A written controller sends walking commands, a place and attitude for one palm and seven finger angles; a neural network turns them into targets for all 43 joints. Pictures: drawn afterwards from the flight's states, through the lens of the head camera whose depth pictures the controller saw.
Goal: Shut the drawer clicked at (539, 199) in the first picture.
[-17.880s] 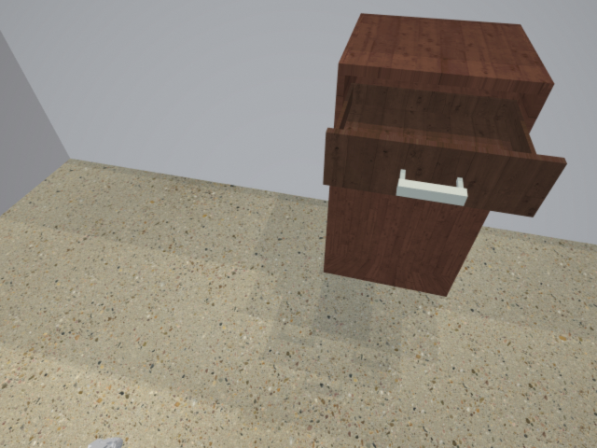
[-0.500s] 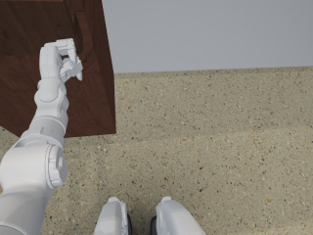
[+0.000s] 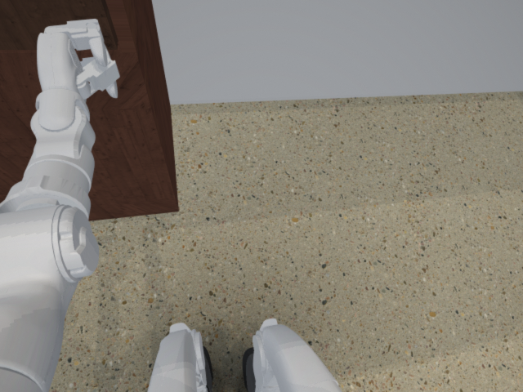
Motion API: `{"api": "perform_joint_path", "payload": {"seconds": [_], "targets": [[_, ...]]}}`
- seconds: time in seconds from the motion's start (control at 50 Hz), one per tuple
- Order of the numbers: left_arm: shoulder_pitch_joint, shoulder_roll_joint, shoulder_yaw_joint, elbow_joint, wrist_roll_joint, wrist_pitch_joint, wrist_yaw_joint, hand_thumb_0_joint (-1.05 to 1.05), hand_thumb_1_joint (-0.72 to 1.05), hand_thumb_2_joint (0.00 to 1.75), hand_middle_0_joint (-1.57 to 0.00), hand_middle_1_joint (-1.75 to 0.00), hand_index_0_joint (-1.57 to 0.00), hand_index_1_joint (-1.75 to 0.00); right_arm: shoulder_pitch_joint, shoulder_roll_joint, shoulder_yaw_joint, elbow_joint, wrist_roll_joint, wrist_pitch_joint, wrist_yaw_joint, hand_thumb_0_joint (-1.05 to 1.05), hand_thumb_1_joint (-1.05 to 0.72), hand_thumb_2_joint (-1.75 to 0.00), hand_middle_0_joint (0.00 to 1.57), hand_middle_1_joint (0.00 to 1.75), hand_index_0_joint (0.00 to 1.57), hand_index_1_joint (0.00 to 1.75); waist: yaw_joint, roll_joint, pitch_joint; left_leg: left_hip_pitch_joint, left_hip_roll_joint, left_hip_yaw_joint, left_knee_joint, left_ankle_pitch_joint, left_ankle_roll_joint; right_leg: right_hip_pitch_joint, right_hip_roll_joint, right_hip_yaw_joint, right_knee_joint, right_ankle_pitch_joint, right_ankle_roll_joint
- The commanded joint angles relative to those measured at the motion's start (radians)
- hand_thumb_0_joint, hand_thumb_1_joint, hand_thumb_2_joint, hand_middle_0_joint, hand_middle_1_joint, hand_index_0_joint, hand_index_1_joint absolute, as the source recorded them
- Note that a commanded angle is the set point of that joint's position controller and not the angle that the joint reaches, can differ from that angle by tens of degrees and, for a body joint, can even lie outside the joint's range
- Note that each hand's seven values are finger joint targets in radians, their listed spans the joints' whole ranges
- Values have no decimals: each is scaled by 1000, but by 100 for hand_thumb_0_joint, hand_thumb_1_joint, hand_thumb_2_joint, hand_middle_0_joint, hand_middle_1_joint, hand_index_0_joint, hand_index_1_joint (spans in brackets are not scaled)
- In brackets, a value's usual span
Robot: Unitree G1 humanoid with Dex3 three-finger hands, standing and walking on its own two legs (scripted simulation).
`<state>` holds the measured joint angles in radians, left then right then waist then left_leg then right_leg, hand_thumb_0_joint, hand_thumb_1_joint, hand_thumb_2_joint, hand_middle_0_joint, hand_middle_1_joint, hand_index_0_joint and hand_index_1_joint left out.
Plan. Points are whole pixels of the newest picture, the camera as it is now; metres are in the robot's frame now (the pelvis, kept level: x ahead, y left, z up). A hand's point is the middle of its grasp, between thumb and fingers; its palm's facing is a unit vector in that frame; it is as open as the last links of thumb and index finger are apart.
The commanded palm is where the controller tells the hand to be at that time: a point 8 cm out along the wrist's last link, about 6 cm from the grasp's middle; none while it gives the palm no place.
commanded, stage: push the drawer shut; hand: left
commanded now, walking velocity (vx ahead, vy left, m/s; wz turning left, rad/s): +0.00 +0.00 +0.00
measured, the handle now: out of the picture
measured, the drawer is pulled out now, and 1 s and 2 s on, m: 0.00 0.00 0.00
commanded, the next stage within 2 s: pull the fist back off the drawer in 0.26 s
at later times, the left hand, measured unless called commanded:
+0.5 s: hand (110, 62) +0.57 +0.14 +0.07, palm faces +0.06 -1.00 -0.04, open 3.2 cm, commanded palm +0.59 +0.15 +0.07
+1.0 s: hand (107, 70) +0.56 +0.15 +0.07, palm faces +0.06 -1.00 -0.02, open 3.2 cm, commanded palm +0.54 +0.17 +0.07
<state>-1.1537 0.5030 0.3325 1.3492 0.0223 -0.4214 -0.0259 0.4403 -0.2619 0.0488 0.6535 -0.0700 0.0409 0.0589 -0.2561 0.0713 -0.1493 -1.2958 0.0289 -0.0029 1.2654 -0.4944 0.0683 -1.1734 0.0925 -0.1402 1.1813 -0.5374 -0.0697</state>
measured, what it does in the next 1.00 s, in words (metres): stands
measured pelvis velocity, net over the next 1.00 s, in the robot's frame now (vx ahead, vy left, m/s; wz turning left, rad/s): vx -0.01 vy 0.01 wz -0.02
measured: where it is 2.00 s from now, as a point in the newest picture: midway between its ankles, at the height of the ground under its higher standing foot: outside the picture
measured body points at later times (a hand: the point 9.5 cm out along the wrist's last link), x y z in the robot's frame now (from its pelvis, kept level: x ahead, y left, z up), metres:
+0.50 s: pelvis -0.03 +0.01 -0.01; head +0.15 +0.05 +0.40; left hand +0.56 +0.19 +0.08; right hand -0.09 -0.25 -0.09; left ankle +0.04 +0.08 -0.62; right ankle +0.00 -0.09 -0.62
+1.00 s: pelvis -0.01 +0.01 +0.00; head +0.16 +0.03 +0.42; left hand +0.55 +0.20 +0.07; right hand -0.06 -0.25 -0.10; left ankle +0.04 +0.08 -0.62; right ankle +0.00 -0.09 -0.62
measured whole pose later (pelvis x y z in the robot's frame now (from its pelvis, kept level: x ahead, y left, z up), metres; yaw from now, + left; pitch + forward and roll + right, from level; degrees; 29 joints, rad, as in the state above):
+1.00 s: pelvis -0.01 +0.01 +0.00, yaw -1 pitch +30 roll -6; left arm -1.11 0.51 0.35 1.25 -0.01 -0.37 -0.03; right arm 0.45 -0.27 0.06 0.64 -0.06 0.01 0.07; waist -0.25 0.08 -0.14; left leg -1.30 0.04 0.01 1.26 -0.48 0.08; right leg -1.19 0.10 -0.12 1.18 -0.51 -0.06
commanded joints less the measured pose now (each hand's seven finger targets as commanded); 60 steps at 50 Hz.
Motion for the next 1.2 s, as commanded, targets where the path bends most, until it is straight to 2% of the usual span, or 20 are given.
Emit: {"api": "perform_joint_path", "payload": {"seconds": [0.0, 0.08, 0.1, 0.16, 0.22, 0.34, 0.4, 0.5, 0.58, 0.6, 0.64, 0.68, 0.74, 0.78, 0.82, 0.92, 1.04, 1.12, 1.14, 1.18], "targets": [[-699, 168, -20, -262, 4, -69, 37, 0, 90, 90, -140, -160, -140, -160, 247, -211, -74, 5, -6, -8, -10, 0, -90, -90, 20, 30, 20, 30, -111, 208, -512, 641, 25, -180, -96, 370, -21, -30, -10, 111, -151, 246, 37], [-727, 220, -3, -233, 16, -66, 46, 0, 90, 90, -140, -160, -140, -160, 242, -219, -66, 7, -7, -18, -14, 0, -90, -90, 20, 30, 20, 30, -114, 224, -520, 624, 25, -190, -98, 303, -24, -52, -9, 108, -145, 200, 34], [-754, 191, -37, -235, 21, -66, 45, 0, 90, 90, -140, -160, -140, -160, 243, -218, -65, 9, -8, -22, -14, 0, -90, -90, 20, 30, 20, 30, -133, 244, -514, 634, 28, -202, -103, 293, -25, -76, -11, 105, -142, 195, 33], [-782, 203, -38, -226, 21, -54, 52, 0, 90, 90, -140, -160, -140, -160, 235, -225, -60, 6, -6, -31, -20, 0, -90, -90, 20, 30, 20, 30, -143, 234, -492, 607, 29, -211, -114, 207, -22, -95, -13, 106, -145, 155, 34], [-824, 209, -51, -233, 30, -52, 59, 0, 90, 90, -140, -160, -140, -160, 231, -229, -56, 9, -6, -44, -23, 0, -90, -90, 20, 30, 20, 30, -151, 290, -514, 638, 38, -240, -128, 172, -29, -140, -17, 102, -132, 142, 32], [-847, 194, -70, -203, 28, -29, 72, 0, 90, 90, -140, -160, -140, -160, 230, -238, -48, 22, -5, -72, -28, 0, -90, -90, 20, 30, 20, 30, -179, 284, -488, 631, 48, -268, -155, 65, -28, -181, -20, 99, -137, 100, 37], [-836, 223, -53, -191, 29, -19, 71, 0, 90, 90, -140, -160, -140, -160, 237, -242, -43, 15, -8, -82, -28, 0, -90, -90, 20, 30, 20, 30, -171, 269, -483, 596, 41, -262, -160, 37, -24, -160, -21, 97, -137, 84, 34], [-812, 290, -13, -169, 27, -9, 57, 0, 90, 90, -140, -160, -140, -160, 245, -245, -33, 3, -7, -88, -30, 0, -90, -90, 20, 30, 20, 30, -153, 244, -475, 528, 32, -236, -151, 24, -19, -109, -18, 103, -141, 72, 31], [-791, 293, 0, -200, 17, -9, 45, 0, 90, 90, -140, -160, -140, -160, 246, -244, -37, -6, -6, -85, -26, 0, -90, -90, 20, 30, 20, 30, -127, 252, -500, 531, 33, -228, -142, 55, -21, -84, -18, 106, -139, 88, 29], [-796, 268, -15, -222, 14, -15, 38, 0, 90, 90, -140, -160, -140, -160, 248, -243, -41, -8, -8, -88, -22, 0, -90, -90, 20, 30, 20, 30, -125, 284, -526, 567, 35, -238, -143, 74, -24, -100, -18, 103, -131, 99, 27], [-727, 284, 20, -195, 6, -7, 31, 0, 90, 90, -140, -160, -140, -160, 249, -246, -44, -5, -4, -82, -18, 0, -90, -90, 20, 30, 20, 30, -103, 247, -515, 570, 39, -241, -142, 97, -28, -93, -17, 97, -131, 111, 27], [-704, 263, 6, -193, -1, 1, 24, 0, 90, 90, -140, -160, -140, -160, 247, -244, -44, -8, -2, -76, -17, 0, -90, -90, 20, 30, 20, 30, -106, 206, -483, 531, 36, -225, -144, 79, -23, -68, -16, 101, -143, 98, 32], [-651, 265, 16, -208, 1, 3, 19, 0, 90, 90, -140, -160, -140, -160, 243, -242, -47, -15, 1, -69, -12, 0, -90, -90, 20, 30, 20, 30, -81, 217, -492, 536, 34, -217, -142, 105, -24, -60, -17, 101, -137, 106, 30], [-613, 272, 33, -241, -6, 1, 17, 0, 90, 90, -140, -160, -140, -160, 243, -237, -50, -20, 2, -63, -11, 0, -90, -90, 20, 30, 20, 30, -63, 209, -517, 546, 32, -198, -137, 150, -23, -18, -16, 104, -143, 127, 30], [-551, 228, 20, -263, -19, -3, 8, 0, 90, 90, -140, -160, -140, -160, 237, -231, -56, -26, 6, -57, -7, 0, -90, -90, 20, 30, 20, 30, -47, 210, -547, 588, 31, -192, -137, 212, -26, 1, -15, 104, -147, 160, 30], [-433, 197, 23, -334, -36, -18, -4, 0, 90, 90, -140, -160, -140, -160, 224, -218, -66, -37, 14, -37, 0, 0, -90, -90, 20, 30, 20, 30, -7, 197, -573, 635, 29, -163, -137, 344, -30, 77, -12, 104, -154, 244, 30], [-410, 157, 15, -347, -54, -40, 1, 0, 90, 90, -140, -160, -140, -160, 218, -205, -77, -27, 20, -13, -3, 0, -90, -90, 20, 30, 20, 30, -20, 114, -511, 595, 18, -127, -127, 394, -22, 148, -10, 119, -173, 329, 41], [-381, 123, 5, -380, -60, -77, -3, 0, 90, 90, -140, -160, -140, -160, 210, -196, -87, -21, 18, -5, 0, 0, -90, -90, 20, 30, 20, 30, -5, 144, -559, 672, 15, -124, -119, 504, -30, 159, -12, 119, -160, 414, 37], [-352, 107, -5, -376, -62, -80, -9, 0, 90, 90, -140, -160, -140, -160, 205, -193, -88, -23, 17, -1, 2, 0, -90, -90, 20, 30, 20, 30, 2, 157, -560, 677, 12, -118, -115, 523, -31, 163, -12, 122, -160, 431, 37], [-209, 132, 28, -460, -74, -82, -24, 0, 90, 90, -140, -160, -140, -160, 191, -193, -93, -59, 25, 12, 6, 0, -90, -90, 20, 30, 20, 30, 73, 170, -643, 748, 7, -104, -149, 608, -38, 271, -12, 124, -170, 503, 33]]}}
